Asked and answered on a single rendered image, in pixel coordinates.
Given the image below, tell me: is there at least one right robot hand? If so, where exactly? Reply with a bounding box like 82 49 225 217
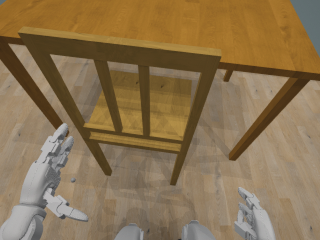
234 187 276 240

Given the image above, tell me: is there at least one left robot hand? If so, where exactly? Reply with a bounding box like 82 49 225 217
19 123 89 222

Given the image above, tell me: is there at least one robot left thigh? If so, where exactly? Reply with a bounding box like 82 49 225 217
114 226 144 240

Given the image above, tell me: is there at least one table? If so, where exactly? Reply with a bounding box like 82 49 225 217
0 0 320 161

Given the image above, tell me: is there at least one robot left forearm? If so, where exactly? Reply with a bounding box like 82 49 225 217
0 204 47 240

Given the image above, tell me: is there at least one chair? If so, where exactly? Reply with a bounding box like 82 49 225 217
17 26 222 186

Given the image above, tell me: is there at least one robot right thigh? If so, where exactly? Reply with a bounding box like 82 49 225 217
181 223 216 240

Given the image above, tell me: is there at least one robot thigh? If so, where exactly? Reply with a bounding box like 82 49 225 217
181 223 216 240
114 226 144 240

